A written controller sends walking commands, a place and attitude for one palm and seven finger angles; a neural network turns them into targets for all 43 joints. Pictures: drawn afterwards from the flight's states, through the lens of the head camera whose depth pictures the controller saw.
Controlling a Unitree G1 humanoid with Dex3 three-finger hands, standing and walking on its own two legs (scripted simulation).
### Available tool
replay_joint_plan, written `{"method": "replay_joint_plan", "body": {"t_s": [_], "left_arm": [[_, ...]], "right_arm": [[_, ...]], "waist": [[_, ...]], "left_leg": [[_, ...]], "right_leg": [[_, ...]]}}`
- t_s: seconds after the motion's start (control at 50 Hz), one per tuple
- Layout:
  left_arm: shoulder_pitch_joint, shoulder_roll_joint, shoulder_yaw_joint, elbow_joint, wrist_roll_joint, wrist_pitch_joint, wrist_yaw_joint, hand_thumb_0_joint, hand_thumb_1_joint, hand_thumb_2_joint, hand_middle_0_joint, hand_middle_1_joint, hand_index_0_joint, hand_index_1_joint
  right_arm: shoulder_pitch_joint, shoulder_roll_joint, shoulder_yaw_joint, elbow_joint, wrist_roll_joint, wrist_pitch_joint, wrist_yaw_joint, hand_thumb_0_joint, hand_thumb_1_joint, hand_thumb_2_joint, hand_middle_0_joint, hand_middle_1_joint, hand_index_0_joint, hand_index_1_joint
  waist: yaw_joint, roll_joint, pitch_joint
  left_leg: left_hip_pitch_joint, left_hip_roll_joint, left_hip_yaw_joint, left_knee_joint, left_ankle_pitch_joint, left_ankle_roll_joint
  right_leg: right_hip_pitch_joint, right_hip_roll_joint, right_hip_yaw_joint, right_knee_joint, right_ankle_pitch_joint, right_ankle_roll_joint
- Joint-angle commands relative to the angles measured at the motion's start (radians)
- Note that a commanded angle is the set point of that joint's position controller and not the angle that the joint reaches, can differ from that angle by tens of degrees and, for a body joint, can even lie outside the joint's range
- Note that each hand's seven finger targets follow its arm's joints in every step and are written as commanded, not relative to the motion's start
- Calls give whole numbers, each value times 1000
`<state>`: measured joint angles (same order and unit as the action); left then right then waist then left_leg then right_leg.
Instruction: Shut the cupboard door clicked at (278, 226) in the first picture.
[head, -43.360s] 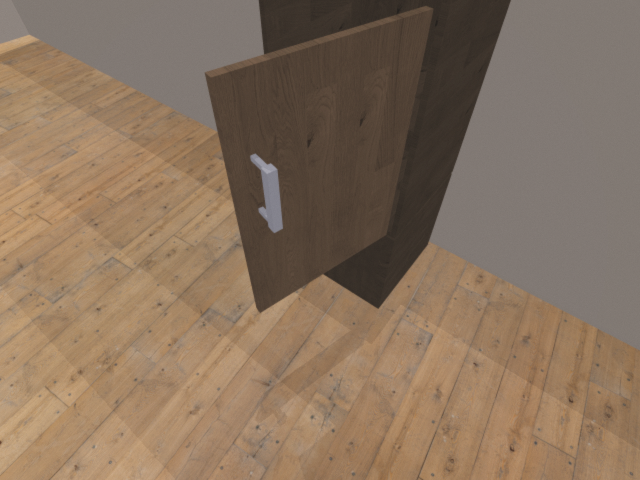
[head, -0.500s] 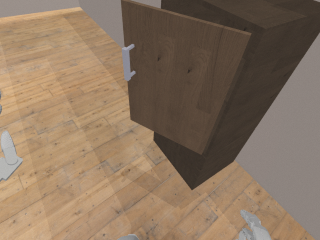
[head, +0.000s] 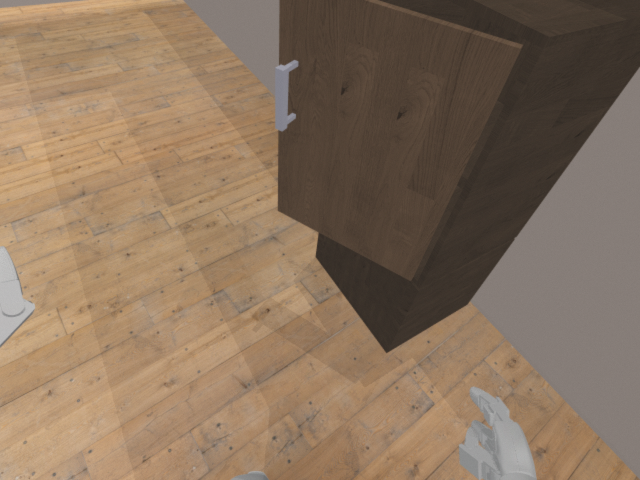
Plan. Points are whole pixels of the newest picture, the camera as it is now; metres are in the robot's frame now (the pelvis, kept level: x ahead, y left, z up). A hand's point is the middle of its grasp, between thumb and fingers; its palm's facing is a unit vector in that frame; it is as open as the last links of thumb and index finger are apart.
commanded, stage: stop stepping back and stand still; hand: left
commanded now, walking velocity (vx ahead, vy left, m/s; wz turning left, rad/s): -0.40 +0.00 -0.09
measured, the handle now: (287, 96) +0.81 +0.12 +0.05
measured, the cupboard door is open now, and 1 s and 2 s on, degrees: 26 26 26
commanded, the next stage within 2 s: let the arm hang, fingers relaxed in 0.80 s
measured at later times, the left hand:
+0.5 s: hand out of the picture +0.15 +0.26 +0.18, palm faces +0.41 -0.82 -0.39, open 7.4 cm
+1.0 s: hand (47, 414) +0.17 +0.29 +0.04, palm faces +0.21 -0.86 -0.47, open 7.4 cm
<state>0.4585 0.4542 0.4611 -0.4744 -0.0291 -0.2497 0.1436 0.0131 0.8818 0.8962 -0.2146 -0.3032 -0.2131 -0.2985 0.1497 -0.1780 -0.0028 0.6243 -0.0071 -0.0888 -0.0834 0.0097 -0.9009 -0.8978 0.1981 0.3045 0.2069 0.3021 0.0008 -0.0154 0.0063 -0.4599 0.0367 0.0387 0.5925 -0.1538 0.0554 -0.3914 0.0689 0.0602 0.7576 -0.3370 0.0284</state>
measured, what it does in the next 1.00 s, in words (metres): steps on the spot: right foot, then left foot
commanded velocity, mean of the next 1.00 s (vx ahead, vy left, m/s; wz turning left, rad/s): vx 0.07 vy -0.01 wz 0.00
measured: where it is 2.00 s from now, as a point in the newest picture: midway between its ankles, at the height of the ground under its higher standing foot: outside the picture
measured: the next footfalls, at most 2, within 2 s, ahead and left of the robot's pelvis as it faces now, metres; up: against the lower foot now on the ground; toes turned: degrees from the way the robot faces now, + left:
right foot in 0.18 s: -0.09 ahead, -0.08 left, +0.00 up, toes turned -4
left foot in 0.84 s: +0.06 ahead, +0.12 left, +0.00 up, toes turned -4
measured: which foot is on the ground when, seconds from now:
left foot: down 0.00-0.72, up 0.74-0.82, down 0.84-1.00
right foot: up 0.00-0.16, down 0.18-1.00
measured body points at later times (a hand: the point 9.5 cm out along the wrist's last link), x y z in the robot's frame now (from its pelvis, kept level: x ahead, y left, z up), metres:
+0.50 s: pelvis -0.06 +0.01 -0.01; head -0.10 +0.03 +0.44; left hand +0.12 +0.30 +0.20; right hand +0.02 -0.27 -0.10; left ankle +0.08 +0.09 -0.72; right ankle -0.17 -0.12 -0.73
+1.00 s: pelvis -0.07 +0.04 +0.00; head -0.08 +0.02 +0.45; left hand +0.15 +0.34 +0.07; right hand +0.09 -0.22 -0.10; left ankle +0.02 +0.12 -0.73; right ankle -0.13 -0.08 -0.72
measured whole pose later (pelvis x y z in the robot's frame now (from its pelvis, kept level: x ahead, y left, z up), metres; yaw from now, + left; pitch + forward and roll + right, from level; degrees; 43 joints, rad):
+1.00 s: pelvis -0.07 +0.04 +0.00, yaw -4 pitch +0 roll +0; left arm 0.29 0.38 0.22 0.11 0.01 -0.04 0.06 0.00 0.89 0.90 -0.20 -0.30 -0.20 -0.30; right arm 0.14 -0.29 0.02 0.75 -0.01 -0.07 -0.01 0.01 -0.90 -0.90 0.20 0.30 0.21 0.30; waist 0.03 0.05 -0.03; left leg -0.40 -0.04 0.04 0.57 -0.17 0.05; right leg -0.23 0.00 0.01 0.68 -0.43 -0.01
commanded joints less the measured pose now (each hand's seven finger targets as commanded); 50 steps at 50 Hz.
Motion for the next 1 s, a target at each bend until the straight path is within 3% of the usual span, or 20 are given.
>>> {"method": "replay_joint_plan", "body": {"t_s": [0.0, 0.08, 0.16, 0.22, 0.3, 0.34, 0.42, 0.44, 0.48, 0.52, 0.54, 0.58, 0.64, 0.7, 0.72, 0.78, 0.86, 0.88, 0.92, 0.98], "left_arm": [[21, 123, 90, -277, -28, -56, 3, 0, 900, 900, -200, -300, -200, -300], [63, 143, 82, -323, -47, -43, 8, 0, 900, 900, -200, -300, -200, -300], [40, 220, 156, -297, -53, -24, 31, 0, 900, 900, -200, -300, -200, -300], [46, 219, 140, -275, -58, 17, 35, 0, 900, 900, -200, -300, -200, -300], [67, 183, 107, -212, -51, 45, 36, 0, 900, 900, -200, -300, -200, -300], [38, 188, 103, -191, -44, 47, 38, 0, 900, 900, -200, -300, -200, -300], [-59, 188, 76, -177, -31, 32, 44, 0, 900, 900, -200, -300, -200, -300], [-97, 164, 43, -180, -22, 27, 45, 0, 900, 900, -200, -300, -200, -300], [-155, 167, 39, -167, -14, 17, 42, 0, 900, 900, -200, -300, -200, -300], [-128, 195, 74, -210, -21, -3, 34, 0, 900, 900, -200, -300, -200, -300], [-111, 178, 82, -243, -30, -16, 34, 0, 900, 900, -200, -300, -200, -300], [-34, 210, 130, -279, -32, -18, 33, 0, 900, 900, -200, -300, -200, -300], [133, 180, 131, -287, -40, -18, 19, 0, 900, 900, -200, -300, -200, -300], [166, 184, 144, -258, -53, 6, 27, 0, 900, 900, -200, -300, -200, -300], [162, 185, 162, -217, -56, 15, 38, 0, 900, 900, -200, -300, -200, -300], [23, 137, 73, -101, -31, 21, 51, 0, 900, 900, -200, -300, -200, -300], [-65, 135, 18, -57, -11, 36, 33, 0, 900, 900, -200, -300, -200, -300], [-21, -39, -345, 570, 64, 179, -109, 0, 900, 900, -200, -300, -200, -300], [-62, -106, -360, 644, 52, 263, -126, 0, 900, 900, -200, -300, -200, -300], [-91, -66, -369, 823, 47, 265, -137, 0, 900, 900, -200, -300, -200, -300]], "right_arm": [[-47, -169, -70, -149, 0, -67, 13, 0, -900, -900, 200, 300, 200, 300], [-12, -160, -47, -149, -1, -81, 23, 0, -900, -900, 200, 300, 200, 300], [21, -137, -36, -140, -10, -53, 9, 0, -900, -900, 200, 300, 200, 300], [3, -140, -41, -146, 14, -49, -6, 0, -900, -900, 200, 300, 200, 300], [-27, -149, -27, -156, 7, -18, -19, 0, -900, -900, 200, 300, 200, 300], [-20, -147, -27, -145, 0, -8, -25, 0, -900, -900, 200, 300, 200, 300], [1, -155, -40, -104, -1, -11, -21, 0, -900, -900, 200, 300, 200, 300], [8, -152, -37, -95, 2, -14, -18, 0, -900, -900, 200, 300, 200, 300], [16, -162, -38, -91, 14, -37, -20, 0, -900, -900, 200, 300, 200, 300], [-3, -175, -45, -103, 15, -64, -23, 0, -900, -900, 200, 300, 200, 300], [-9, -178, -41, -123, 10, -70, -18, 0, -900, -900, 200, 300, 200, 300], [-1, -159, -40, -127, -10, -77, -10, 0, -900, -900, 200, 300, 200, 300], [14, -134, -38, -150, 0, -67, 11, 0, -900, -900, 200, 300, 200, 300], [24, -130, -50, -131, 4, -22, 21, 0, -900, -900, 200, 300, 200, 300], [39, -137, -46, -122, -2, -17, 20, 0, -900, -900, 200, 300, 200, 300], [38, -139, -27, -101, 16, -28, 0, 0, -900, -900, 200, 300, 200, 300], [18, -156, -27, -112, 27, -40, -23, 0, -900, -900, 200, 300, 200, 300], [-29, -351, -69, 39, 14, -84, 71, 0, -900, -900, 200, 300, 200, 300], [11, -305, -67, 62, 1, -10, 72, 0, -900, -900, 200, 300, 200, 300], [-23, -290, -35, 53, -14, 35, 69, 0, -900, -900, 200, 300, 200, 300]], "waist": [[9, 215, -159], [2, 273, -173], [-17, 95, -213], [-23, -13, -221], [-36, 128, -17], [-37, 74, 39], [-39, -74, 92], [-43, -78, 118], [-56, 17, 117], [-35, 265, 43], [-24, 348, 12], [11, 340, -46], [6, 227, -147], [-17, -121, -56], [-19, -120, -46], [-35, -27, -25], [-16, 67, -94], [-38, 120, -50], [-6, 39, -101], [16, -10, -95]], "left_leg": [[-47, 289, -212, -355, -258, 65], [135, 189, -148, -365, -320, -23], [309, 57, 5, -88, -112, -87], [399, 35, -10, -60, -36, -67], [265, 47, -52, -204, -304, -94], [216, 29, -42, -168, -339, -105], [242, -2, -6, 204, -143, -86], [206, 9, -23, 185, -128, -80], [245, 25, -56, 12, -101, -64], [243, 116, -284, -304, -360, -51], [151, 152, -382, -480, -585, -89], [71, 176, -361, -572, -623, -148], [47, 59, -96, -359, -396, -118], [157, -15, -39, 150, -135, -92], [124, -7, -49, 179, -115, -89], [197, 27, -62, -64, 22, -50], [353, 94, -113, -121, 317, 0], [223, 109, -185, -17, 652, 24], [223, 187, -227, -95, 589, 62], [127, 180, -304, -212, 160, 87]], "right_leg": [[188, 8, -49, 70, -115, -14], [205, 11, -114, -318, -106, -40], [86, -173, 37, -475, 49, -129], [43, -151, -12, -419, 61, -101], [-28, -84, -77, -454, -284, -103], [-63, -103, -62, -481, -364, -125], [-226, -278, 127, -573, -387, -218], [-184, -286, 91, -538, -310, -219], [-113, -194, -34, -371, -163, -142], [-21, -45, -102, -157, -191, -55], [100, 28, -113, -64, -240, -49], [210, 50, -125, -44, -228, -62], [355, -3, -107, -326, -152, -81], [-25, -303, 283, -578, -307, -218], [-20, -328, 297, -571, -229, -244], [101, -209, 87, -383, 209, -112], [118, -96, -10, -270, 376, -11], [103, -132, -70, -84, 432, -31], [79, -94, -54, -38, -49, -36], [150, -96, -35, -89, -119, -47]]}}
